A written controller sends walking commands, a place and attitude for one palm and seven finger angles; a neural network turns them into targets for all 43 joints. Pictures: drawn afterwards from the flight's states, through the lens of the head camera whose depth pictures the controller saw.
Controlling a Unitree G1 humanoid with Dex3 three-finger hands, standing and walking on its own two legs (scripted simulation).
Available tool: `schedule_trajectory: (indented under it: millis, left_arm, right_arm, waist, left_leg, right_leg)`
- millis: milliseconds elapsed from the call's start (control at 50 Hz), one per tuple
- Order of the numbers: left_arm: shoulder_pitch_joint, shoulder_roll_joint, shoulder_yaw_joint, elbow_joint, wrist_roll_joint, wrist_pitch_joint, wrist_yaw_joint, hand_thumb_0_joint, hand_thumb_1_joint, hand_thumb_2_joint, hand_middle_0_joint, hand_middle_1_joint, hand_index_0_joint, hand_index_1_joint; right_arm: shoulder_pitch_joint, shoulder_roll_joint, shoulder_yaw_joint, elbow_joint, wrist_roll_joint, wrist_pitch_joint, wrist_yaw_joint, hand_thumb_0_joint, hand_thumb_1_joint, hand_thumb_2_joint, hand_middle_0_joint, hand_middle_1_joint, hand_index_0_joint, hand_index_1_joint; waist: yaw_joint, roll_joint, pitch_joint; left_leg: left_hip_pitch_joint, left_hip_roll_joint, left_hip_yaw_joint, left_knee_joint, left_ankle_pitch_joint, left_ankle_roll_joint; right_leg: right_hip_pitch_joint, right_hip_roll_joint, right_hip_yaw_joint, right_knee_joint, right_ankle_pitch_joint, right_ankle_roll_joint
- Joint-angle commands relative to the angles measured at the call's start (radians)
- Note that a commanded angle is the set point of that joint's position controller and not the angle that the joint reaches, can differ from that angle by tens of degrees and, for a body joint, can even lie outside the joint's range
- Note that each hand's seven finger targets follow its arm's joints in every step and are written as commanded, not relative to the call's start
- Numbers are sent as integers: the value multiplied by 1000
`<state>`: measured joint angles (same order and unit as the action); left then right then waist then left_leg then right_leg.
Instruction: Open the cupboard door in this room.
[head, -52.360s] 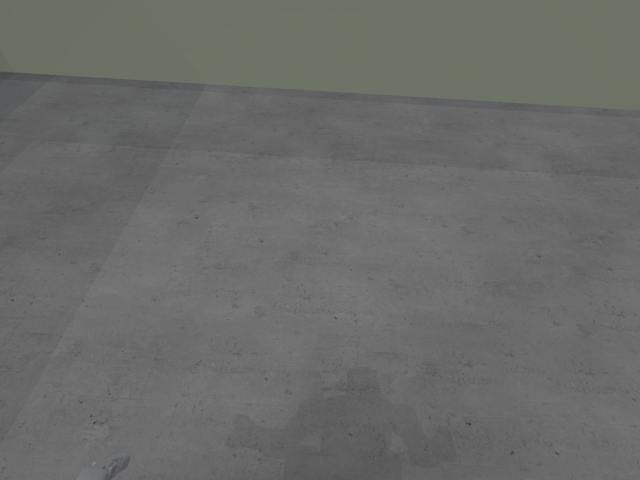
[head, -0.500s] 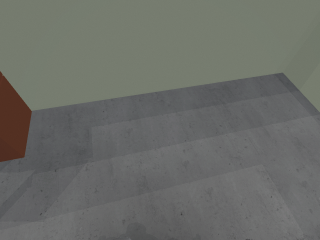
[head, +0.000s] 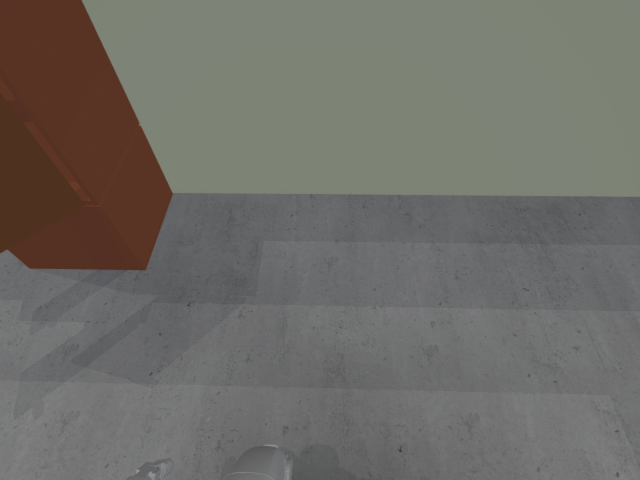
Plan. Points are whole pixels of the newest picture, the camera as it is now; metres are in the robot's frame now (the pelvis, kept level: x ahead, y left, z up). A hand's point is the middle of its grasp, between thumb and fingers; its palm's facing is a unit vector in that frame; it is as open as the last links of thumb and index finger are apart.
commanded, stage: turn to face it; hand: left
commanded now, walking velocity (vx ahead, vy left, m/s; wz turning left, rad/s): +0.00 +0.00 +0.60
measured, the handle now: out of the picture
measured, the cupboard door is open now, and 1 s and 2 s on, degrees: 47 47 47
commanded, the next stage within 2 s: take the last steps up to it in 1.24 s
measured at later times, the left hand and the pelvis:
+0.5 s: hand out of the picture +0.06 +0.23 -0.16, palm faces +0.31 -0.90 -0.30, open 7.4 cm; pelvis +0.02 -0.02 -0.01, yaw +18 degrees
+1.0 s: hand out of the picture -0.06 +0.20 -0.18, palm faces +0.60 -0.76 -0.24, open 7.4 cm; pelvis +0.02 -0.01 +0.00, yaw +35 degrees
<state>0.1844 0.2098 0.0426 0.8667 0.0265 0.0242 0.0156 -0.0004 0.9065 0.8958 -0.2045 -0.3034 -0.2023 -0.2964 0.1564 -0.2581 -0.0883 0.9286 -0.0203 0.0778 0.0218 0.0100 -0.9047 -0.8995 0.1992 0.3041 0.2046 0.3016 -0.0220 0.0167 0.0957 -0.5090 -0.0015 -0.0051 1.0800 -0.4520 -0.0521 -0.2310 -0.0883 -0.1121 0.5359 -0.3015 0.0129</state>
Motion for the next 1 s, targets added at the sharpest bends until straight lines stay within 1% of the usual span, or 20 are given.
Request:
schedule_trajectory:
  millis: [0, 40, 100, 120, 140, 160, 200, 260, 420, 440, 460, 480, 520, 580, 720, 780, 820, 840, 880, 980]
  left_arm:
    - [23, 197, 56, -63, 3, -28, 15, 0, 900, 900, -200, -300, -200, -300]
    - [63, 221, 66, -48, 7, -26, 13, 0, 900, 900, -200, -300, -200, -300]
    - [60, 228, 71, -41, -6, -20, 4, 0, 900, 900, -200, -300, -200, -300]
    - [52, 200, 65, -50, -12, -15, 0, 0, 900, 900, -200, -300, -200, -300]
    - [38, 123, 50, -87, -21, -9, -7, 0, 900, 900, -200, -300, -200, -300]
    - [-39, 123, 39, -114, -12, 1, -2, 0, 900, 900, -200, -300, -200, -300]
    - [-70, 122, 48, -113, -8, 5, 0, 0, 900, 900, -200, -300, -200, -300]
    - [-37, 119, 49, -72, -9, 9, -10, 0, 900, 900, -200, -300, -200, -300]
    - [67, 120, 47, -48, -19, -5, -5, 0, 900, 900, -200, -300, -200, -300]
    - [121, 153, 59, -40, -16, -13, 1, 0, 900, 900, -200, -300, -200, -300]
    - [148, 248, 79, -35, 3, -24, 10, 0, 900, 900, -200, -300, -200, -300]
    - [122, 290, 78, -47, 4, -24, 15, 0, 900, 900, -200, -300, -200, -300]
    - [13, 192, 60, -71, 0, -26, 23, 0, 900, 900, -200, -300, -200, -300]
    - [-1, 163, 43, -75, -4, -31, 16, 0, 900, 900, -200, -300, -200, -300]
    - [105, 219, 67, -26, 5, -29, 13, 0, 900, 900, -200, -300, -200, -300]
    - [78, 217, 69, -29, -13, -26, 4, 0, 900, 900, -200, -300, -200, -300]
    - [12, 106, 33, -92, -22, -17, -3, 0, 900, 900, -200, -300, -200, -300]
    - [-30, 133, 36, -103, -16, -2, 3, 0, 900, 900, -200, -300, -200, -300]
    - [-41, 120, 47, -81, -8, 6, 4, 0, 900, 900, -200, -300, -200, -300]
    - [22, 97, 39, -31, -12, 12, -12, 0, 900, 900, -200, -300, -200, -300]
  right_arm:
    - [-81, -37, 1, -115, 12, -27, 13, 0, -900, -900, 200, 300, 200, 300]
    - [-98, -24, 6, -121, 13, -37, 15, 0, -900, -900, 200, 300, 200, 300]
    - [-5, -56, 4, -101, 8, -49, 10, 0, -900, -900, 200, 300, 200, 300]
    - [54, -111, -11, -90, 7, -56, 9, 0, -900, -900, 200, 300, 200, 300]
    - [137, -233, -42, -83, -4, -65, -2, 0, -900, -900, 200, 300, 200, 300]
    - [205, -275, -48, -57, -2, -58, -17, 0, -900, -900, 200, 300, 200, 300]
    - [133, -231, -36, -79, -8, -62, -30, 0, -900, -900, 200, 300, 200, 300]
    - [26, -170, -14, -99, -9, -67, -41, 0, -900, -900, 200, 300, 200, 300]
    - [-29, -176, -26, -109, -2, -49, -34, 0, -900, -900, 200, 300, 200, 300]
    - [-53, -146, -23, -122, 5, -47, -30, 0, -900, -900, 200, 300, 200, 300]
    - [-50, -79, -16, -140, 14, -47, -23, 0, -900, -900, 200, 300, 200, 300]
    - [-75, -92, -17, -156, 9, -47, -17, 0, -900, -900, 200, 300, 200, 300]
    - [-35, -93, -27, -123, 2, -34, -7, 0, -900, -900, 200, 300, 200, 300]
    - [-46, -57, -9, -100, 5, -25, 6, 0, -900, -900, 200, 300, 200, 300]
    - [-106, -21, 14, -117, 13, -41, 13, 0, -900, -900, 200, 300, 200, 300]
    - [15, -73, 5, -87, 5, -56, 5, 0, -900, -900, 200, 300, 200, 300]
    - [149, -253, -40, -67, -1, -61, -13, 0, -900, -900, 200, 300, 200, 300]
    - [171, -259, -36, -52, -2, -54, -23, 0, -900, -900, 200, 300, 200, 300]
    - [64, -203, -22, -78, -9, -60, -36, 0, -900, -900, 200, 300, 200, 300]
    - [-11, -167, -4, -89, -12, -62, -42, 0, -900, -900, 200, 300, 200, 300]
  waist:
    - [40, -222, -92]
    - [64, -203, -105]
    - [15, -161, -145]
    - [-19, -29, -181]
    - [-62, 283, -221]
    - [-90, 249, -236]
    - [-57, 188, -186]
    - [-3, 193, -134]
    - [47, 149, -168]
    - [80, 59, -172]
    - [93, -225, -165]
    - [96, -335, -123]
    - [27, -253, -86]
    - [16, -254, -76]
    - [70, -231, -128]
    - [-5, -139, -185]
    - [-77, 292, -241]
    - [-80, 184, -238]
    - [-38, 227, -159]
    - [12, 138, -123]
  left_leg:
    - [21, 33, 66, -173, 1, -18]
    - [69, 17, 99, -303, -7, -9]
    - [267, -2, 112, -563, 194, 10]
    - [401, 64, 1, -655, 329, 38]
    - [535, 353, -400, -706, 673, 181]
    - [529, 429, -476, -708, 835, 281]
    - [387, 339, -386, -730, 544, 267]
    - [323, 230, -275, -721, 534, 201]
    - [178, 156, -290, -637, 451, 161]
    - [65, 99, -260, -562, 315, 117]
    - [-107, -37, -102, -338, 55, 36]
    - [-113, -57, -38, -71, -166, 12]
    - [-99, 12, -76, 119, -72, 19]
    - [-66, 27, 1, 52, -5, -13]
    - [89, 2, 112, -370, 10, 1]
    - [351, 0, 100, -650, 282, 31]
    - [584, 406, -415, -702, 884, 258]
    - [540, 433, -386, -687, 854, 315]
    - [384, 321, -316, -729, 559, 269]
    - [275, 227, -202, -731, 477, 205]
  right_leg:
    - [113, -250, 87, -161, 447, -125]
    - [147, -267, 80, -113, 489, -122]
    - [69, -246, 11, 29, 423, -51]
    - [-39, -208, -32, 182, 301, 0]
    - [-312, -58, -68, 426, -239, 85]
    - [-373, -26, 58, 571, -380, 73]
    - [-364, -38, 107, 626, -261, 60]
    - [-313, -14, 119, 548, -150, 64]
    - [53, 78, 67, 28, -11, 48]
    - [187, 23, 116, -133, 39, 37]
    - [279, -231, 391, -276, 5, -44]
    - [148, -412, 530, -311, 101, -152]
    - [53, -330, 370, -271, 155, -164]
    - [96, -229, 139, -189, 458, -127]
    - [210, -264, 61, -72, 618, -112]
    - [86, -232, -18, 129, 565, -27]
    - [-337, -34, -22, 520, -356, 80]
    - [-348, -47, 85, 595, -363, 63]
    - [-342, -45, 105, 601, -251, 58]
    - [-185, 13, 69, 386, -171, 52]
